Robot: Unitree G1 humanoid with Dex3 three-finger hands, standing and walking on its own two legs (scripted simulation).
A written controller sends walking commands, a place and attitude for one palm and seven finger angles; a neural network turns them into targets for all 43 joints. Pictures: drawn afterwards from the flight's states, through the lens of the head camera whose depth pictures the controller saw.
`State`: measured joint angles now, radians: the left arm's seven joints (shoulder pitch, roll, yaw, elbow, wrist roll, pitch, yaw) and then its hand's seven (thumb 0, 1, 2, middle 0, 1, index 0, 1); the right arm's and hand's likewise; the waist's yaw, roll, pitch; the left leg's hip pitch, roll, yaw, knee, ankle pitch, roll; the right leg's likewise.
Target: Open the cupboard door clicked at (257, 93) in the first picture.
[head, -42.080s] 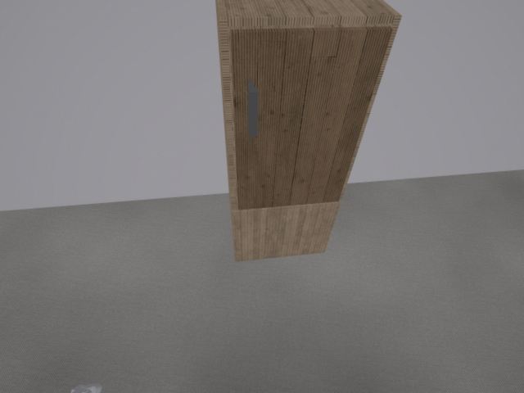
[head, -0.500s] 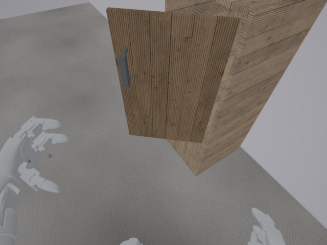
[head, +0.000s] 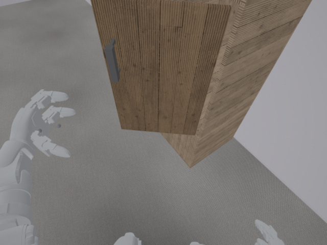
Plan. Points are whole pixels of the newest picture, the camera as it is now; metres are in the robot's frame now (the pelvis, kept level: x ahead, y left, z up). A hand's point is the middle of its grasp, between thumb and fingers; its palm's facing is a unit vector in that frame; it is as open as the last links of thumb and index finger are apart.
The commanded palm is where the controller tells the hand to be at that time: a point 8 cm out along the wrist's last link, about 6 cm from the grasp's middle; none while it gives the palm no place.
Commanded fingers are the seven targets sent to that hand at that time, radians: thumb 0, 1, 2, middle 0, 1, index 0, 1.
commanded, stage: move the hooked fingers beside the handle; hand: left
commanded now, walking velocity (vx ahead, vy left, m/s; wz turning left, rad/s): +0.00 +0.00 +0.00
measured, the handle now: (114, 61) +0.63 +0.17 +0.08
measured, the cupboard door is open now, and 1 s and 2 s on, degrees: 50 50 50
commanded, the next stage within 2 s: none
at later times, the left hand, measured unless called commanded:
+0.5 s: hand (73, 98) +0.46 +0.25 +0.09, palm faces -0.07 -1.00 +0.00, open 14.0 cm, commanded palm +0.45 +0.30 +0.08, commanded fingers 0.00 -0.50 0.30 -0.30 -1.20 -0.30 -1.20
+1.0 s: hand (85, 77) +0.54 +0.24 +0.09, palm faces -0.06 -1.00 +0.01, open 14.0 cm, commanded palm +0.54 +0.28 +0.08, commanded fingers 0.00 -0.50 0.30 -0.30 -1.20 -0.30 -1.20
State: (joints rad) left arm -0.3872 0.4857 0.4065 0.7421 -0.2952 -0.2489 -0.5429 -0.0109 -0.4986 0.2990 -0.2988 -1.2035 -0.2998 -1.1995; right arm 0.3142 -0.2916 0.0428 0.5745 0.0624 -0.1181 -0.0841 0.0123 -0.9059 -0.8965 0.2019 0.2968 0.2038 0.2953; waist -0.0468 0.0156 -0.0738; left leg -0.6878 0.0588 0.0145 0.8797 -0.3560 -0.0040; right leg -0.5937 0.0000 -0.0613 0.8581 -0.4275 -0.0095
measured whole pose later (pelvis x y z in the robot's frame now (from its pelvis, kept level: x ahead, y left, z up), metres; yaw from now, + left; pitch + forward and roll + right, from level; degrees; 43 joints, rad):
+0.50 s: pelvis +0.00 +0.01 -0.01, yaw -1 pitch +15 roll -3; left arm -0.75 0.59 0.42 1.09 -0.20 -0.33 -0.51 -0.01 -0.50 0.30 -0.30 -1.20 -0.30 -1.20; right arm 0.36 -0.29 0.03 0.62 0.05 -0.02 -0.06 0.01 -0.91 -0.90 0.20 0.30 0.20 0.30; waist -0.11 0.01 -0.08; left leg -0.84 0.07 0.02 0.96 -0.39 0.01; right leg -0.73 0.01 -0.06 0.92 -0.45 0.00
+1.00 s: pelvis +0.01 +0.01 -0.02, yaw -3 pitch +21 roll -4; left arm -1.04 0.75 0.46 1.30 -0.08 -0.28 -0.44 -0.01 -0.50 0.30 -0.30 -1.20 -0.30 -1.20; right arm 0.42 -0.29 0.06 0.62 0.02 0.05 -0.05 0.01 -0.91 -0.90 0.20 0.30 0.20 0.30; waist -0.21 0.01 -0.08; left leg -0.98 0.09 0.01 1.02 -0.41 0.01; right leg -0.87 0.03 -0.06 0.94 -0.45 0.01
